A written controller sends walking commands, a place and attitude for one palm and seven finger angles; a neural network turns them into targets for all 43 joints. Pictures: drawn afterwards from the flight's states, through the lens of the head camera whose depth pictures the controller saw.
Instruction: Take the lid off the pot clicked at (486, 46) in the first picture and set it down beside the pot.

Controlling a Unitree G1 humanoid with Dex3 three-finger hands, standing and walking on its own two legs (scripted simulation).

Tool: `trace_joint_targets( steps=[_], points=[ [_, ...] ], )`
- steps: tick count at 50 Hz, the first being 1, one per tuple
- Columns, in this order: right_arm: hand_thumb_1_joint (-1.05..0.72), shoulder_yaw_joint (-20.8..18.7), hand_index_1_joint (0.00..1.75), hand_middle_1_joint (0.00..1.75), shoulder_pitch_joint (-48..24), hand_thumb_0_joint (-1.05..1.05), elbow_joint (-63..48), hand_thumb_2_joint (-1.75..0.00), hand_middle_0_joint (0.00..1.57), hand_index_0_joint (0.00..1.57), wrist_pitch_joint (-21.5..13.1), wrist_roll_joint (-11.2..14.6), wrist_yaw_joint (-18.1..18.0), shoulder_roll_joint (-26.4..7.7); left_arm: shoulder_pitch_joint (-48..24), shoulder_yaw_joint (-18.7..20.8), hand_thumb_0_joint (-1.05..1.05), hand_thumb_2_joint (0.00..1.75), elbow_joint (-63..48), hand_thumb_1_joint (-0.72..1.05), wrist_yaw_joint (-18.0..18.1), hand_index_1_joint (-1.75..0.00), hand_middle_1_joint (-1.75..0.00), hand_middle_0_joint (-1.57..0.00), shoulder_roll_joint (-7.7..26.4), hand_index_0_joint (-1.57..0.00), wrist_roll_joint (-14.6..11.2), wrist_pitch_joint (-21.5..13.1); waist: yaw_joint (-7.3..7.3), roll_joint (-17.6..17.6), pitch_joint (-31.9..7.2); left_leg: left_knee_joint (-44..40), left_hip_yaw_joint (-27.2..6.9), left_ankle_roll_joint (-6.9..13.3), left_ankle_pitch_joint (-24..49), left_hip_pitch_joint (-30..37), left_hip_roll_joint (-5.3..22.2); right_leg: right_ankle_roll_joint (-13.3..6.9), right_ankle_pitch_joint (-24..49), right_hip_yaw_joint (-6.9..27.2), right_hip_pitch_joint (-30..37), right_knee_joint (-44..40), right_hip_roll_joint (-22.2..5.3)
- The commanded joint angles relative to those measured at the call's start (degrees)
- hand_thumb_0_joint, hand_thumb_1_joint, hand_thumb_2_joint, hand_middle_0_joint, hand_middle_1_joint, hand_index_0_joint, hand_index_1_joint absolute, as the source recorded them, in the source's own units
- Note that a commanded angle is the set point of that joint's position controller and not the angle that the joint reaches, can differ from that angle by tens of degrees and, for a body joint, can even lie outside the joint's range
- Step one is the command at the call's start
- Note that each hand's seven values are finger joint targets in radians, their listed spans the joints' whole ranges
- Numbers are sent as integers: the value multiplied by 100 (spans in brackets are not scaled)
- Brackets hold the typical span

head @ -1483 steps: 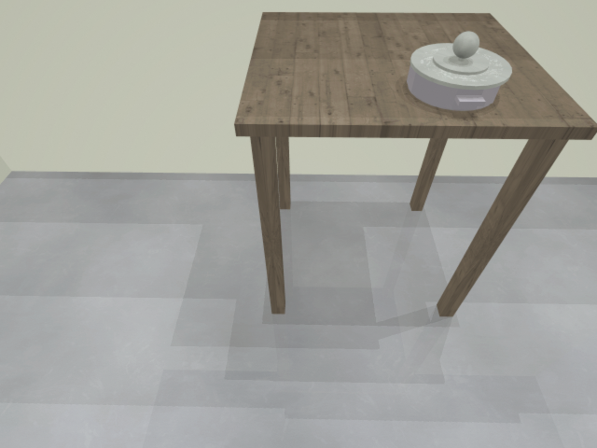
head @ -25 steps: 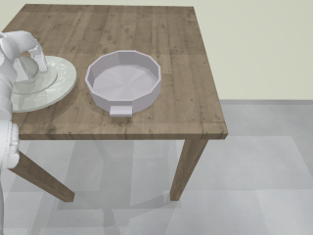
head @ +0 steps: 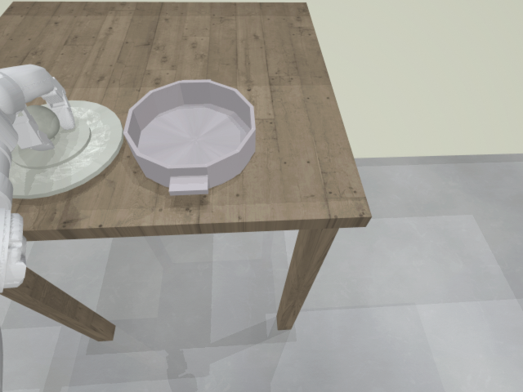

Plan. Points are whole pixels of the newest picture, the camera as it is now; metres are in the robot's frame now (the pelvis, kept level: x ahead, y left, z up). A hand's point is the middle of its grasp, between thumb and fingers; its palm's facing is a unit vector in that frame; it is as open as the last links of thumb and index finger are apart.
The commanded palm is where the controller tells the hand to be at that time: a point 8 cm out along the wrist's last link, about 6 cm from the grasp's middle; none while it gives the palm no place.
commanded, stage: lower the lid onto the table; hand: left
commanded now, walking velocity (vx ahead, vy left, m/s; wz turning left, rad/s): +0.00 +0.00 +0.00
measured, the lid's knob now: (39, 123) +0.49 +0.31 +0.14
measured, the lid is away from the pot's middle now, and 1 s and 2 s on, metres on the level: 0.22 0.22 0.22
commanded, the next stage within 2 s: open the fingers wide in 0.10 s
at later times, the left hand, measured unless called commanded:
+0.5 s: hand (36, 132) +0.47 +0.30 +0.14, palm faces -0.38 -0.07 -0.92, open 7.1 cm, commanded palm +0.47 +0.30 +0.21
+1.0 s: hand (36, 130) +0.47 +0.30 +0.14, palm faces -0.37 -0.06 -0.93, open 9.4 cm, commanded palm +0.47 +0.29 +0.21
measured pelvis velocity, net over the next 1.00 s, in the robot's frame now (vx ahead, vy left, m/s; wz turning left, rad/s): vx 0.00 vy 0.01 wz -0.01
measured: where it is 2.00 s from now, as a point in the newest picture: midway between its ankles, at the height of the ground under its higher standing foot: outside the picture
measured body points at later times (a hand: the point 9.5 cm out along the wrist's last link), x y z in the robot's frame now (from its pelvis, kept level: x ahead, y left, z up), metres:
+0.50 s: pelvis +0.00 +0.00 +0.00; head +0.07 +0.01 +0.44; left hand +0.48 +0.30 +0.19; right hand +0.04 -0.28 -0.13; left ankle -0.02 +0.07 -0.73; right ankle -0.01 -0.13 -0.73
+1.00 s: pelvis +0.00 +0.01 +0.00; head +0.07 +0.01 +0.44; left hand +0.48 +0.30 +0.19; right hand +0.04 -0.27 -0.13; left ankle -0.02 +0.07 -0.73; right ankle -0.01 -0.13 -0.73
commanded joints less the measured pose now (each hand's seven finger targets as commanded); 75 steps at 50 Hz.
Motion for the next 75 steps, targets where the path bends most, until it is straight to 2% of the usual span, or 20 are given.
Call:
trace_joint_targets(
  steps=[1,8,9,10,12,15,17,19,22,23,27,28,36,42,45,50,53,60,72,75],
  points=[
    [-90,-283,30,30,286,0,-403,-90,20,20,-98,5,-81,-1014,-3254,178,0,98,-1087,65,276,-107,-106,-84,1773,-86,40,73,-11,436,-2361,-61,-349,6,2589,1630,7,-264,1618,7,492,-82,329],
    [-90,-232,30,30,292,0,-399,-90,20,20,-86,18,-143,-1020,-2789,344,0,98,-646,65,328,-107,-106,-84,2009,-86,108,40,42,308,-2304,88,-269,7,2426,1293,-30,-245,1666,39,544,88,346],
    [-90,-204,30,30,312,0,-379,-90,20,20,-79,37,-167,-1011,-2571,225,0,98,-293,65,325,-107,-106,-84,1899,-86,113,54,-13,128,-2014,92,-204,21,2195,1045,-54,-245,1663,14,507,88,350],
    [-90,-260,30,30,232,0,-498,-90,20,20,-62,37,-98,-955,-2470,-375,0,98,-714,65,239,-107,-106,-84,954,-86,-29,87,-29,233,-2100,-9,-246,19,2190,1220,-15,-242,1562,2,423,34,304],
    [-90,-302,30,30,169,0,-588,-90,20,20,103,-49,-150,-959,-2142,449,0,97,-1663,62,438,-105,-104,-82,1703,-84,104,-523,129,322,-2421,207,-301,13,2919,1514,62,-299,1610,5,334,125,355],
    [-90,-312,30,30,135,0,-572,-90,20,20,270,-27,-166,-947,-2153,555,0,95,-1491,57,423,-103,-102,-79,1887,-80,-23,-614,70,101,-2170,128,-214,39,2247,1125,32,-251,1472,33,432,99,327],
    [-90,-298,30,30,122,0,-608,-90,20,20,290,21,-163,-930,-2362,367,0,95,-1581,53,464,-101,-101,-77,1711,-78,-70,-559,57,600,-2201,122,-242,7,2514,1324,35,-313,1473,-14,266,122,338],
    [-90,-315,30,30,189,0,-573,-90,20,20,307,-14,-144,-929,-2438,674,0,94,-1628,49,539,-99,-99,-75,2064,-76,4,-537,113,571,-2410,152,-327,-10,2667,1497,45,-304,1444,-2,260,128,360],
    [-90,-300,30,30,148,0,-608,-90,20,20,306,36,-137,-918,-2365,350,0,93,-1672,43,517,-96,-95,-72,1622,-73,-53,-540,70,680,-2342,136,-337,-45,2878,1599,79,-320,1434,-48,136,107,362],
    [-90,-331,30,30,161,0,-583,-90,20,20,324,-15,-113,-921,-2562,611,0,93,-1942,41,549,-95,-94,-71,1935,-72,-23,-552,122,641,-2619,145,-371,-54,2892,1767,105,-286,1413,3,203,111,362],
    [-90,-318,30,30,166,0,-603,-90,20,20,317,19,-117,-909,-2315,358,0,93,-1668,33,533,-90,-89,-68,1538,-69,-90,-531,70,557,-2309,129,-361,-45,2953,1720,87,-320,1385,-69,85,65,383],
    [-90,-312,30,30,185,0,-565,-90,20,20,339,-8,-110,-926,-2409,544,0,93,-1691,31,559,-88,-88,-67,1819,-68,-43,-520,89,442,-2422,132,-379,-44,2839,1653,79,-293,1399,-13,179,86,388],
    [-90,-289,30,30,192,0,-545,-90,20,20,327,15,-146,-927,-2430,328,0,93,-1402,14,550,-77,-76,-61,1650,-61,-38,-435,35,258,-2159,15,-290,6,2186,1307,22,-302,1303,-3,276,32,362],
    [-90,-335,30,30,174,0,-621,-90,20,20,339,11,-85,-887,-2264,238,0,93,-1729,2,504,-68,-68,-56,1334,-57,-123,-523,55,613,-2433,154,-402,-83,3284,1867,92,-320,1524,-64,88,82,381],
    [-90,-323,30,30,191,0,-596,-90,20,20,380,-20,-80,-906,-2263,513,0,93,-1581,-5,535,-63,-63,-54,1722,-55,-103,-505,72,289,-2278,90,-352,-26,2739,1552,54,-298,1417,-18,244,38,381],
    [-90,-332,30,30,184,0,-585,-90,20,20,378,-15,-65,-905,-2374,336,0,94,-1694,-15,572,-55,-55,-51,1506,-51,-72,-479,59,480,-2245,50,-394,-63,2763,1662,69,-318,1312,-33,117,18,383],
    [-90,-352,30,30,136,0,-660,-90,20,20,378,-49,-33,-888,-2519,592,0,95,-2304,-16,592,-54,-54,-51,1766,-51,-90,-546,157,683,-2810,97,-465,-111,3340,2020,92,-314,1548,7,318,68,367],
    [-90,-330,30,30,82,0,-644,-90,20,20,405,-45,-9,-885,-2155,497,0,96,-1871,-16,594,-52,-52,-53,1601,-53,-146,-474,131,300,-2286,-11,-364,-35,2841,1627,57,-308,1480,-5,388,-32,363],
    [-90,-311,30,30,-70,0,-712,-90,20,20,395,-2,-55,-871,-2428,328,0,98,-2192,-17,579,-49,-49,-54,1477,-54,-179,-479,99,563,-2343,-72,-349,-14,2852,1768,43,-341,1557,6,475,-87,326],
    [-90,-311,30,30,-9,0,-658,-90,20,20,351,-36,-61,-859,-2675,534,0,98,-2185,-17,573,-49,-49,-54,1788,-54,-126,-453,117,551,-2486,-99,-392,-20,2747,1820,25,-320,1477,25,536,-107,340]
  ],
)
